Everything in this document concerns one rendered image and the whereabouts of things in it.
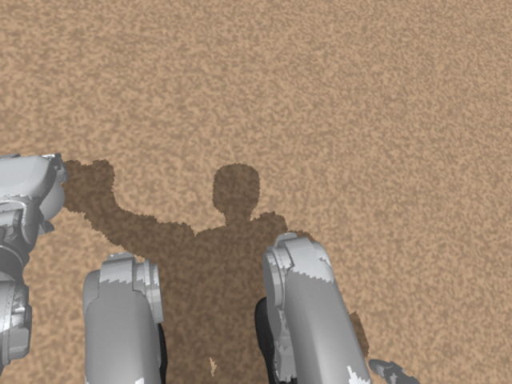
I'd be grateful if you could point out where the left robot hand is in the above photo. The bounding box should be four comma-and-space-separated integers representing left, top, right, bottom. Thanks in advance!
0, 153, 69, 235

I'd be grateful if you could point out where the left robot arm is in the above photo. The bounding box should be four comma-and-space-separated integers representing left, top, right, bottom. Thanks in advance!
0, 196, 41, 377

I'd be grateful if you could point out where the right robot hand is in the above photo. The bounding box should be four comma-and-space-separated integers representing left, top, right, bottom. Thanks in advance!
369, 359, 421, 384

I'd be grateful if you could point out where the ball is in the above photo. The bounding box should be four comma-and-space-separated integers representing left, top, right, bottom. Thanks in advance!
39, 179, 65, 221

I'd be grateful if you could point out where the right robot foot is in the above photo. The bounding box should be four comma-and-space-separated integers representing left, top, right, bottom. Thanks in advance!
254, 297, 298, 384

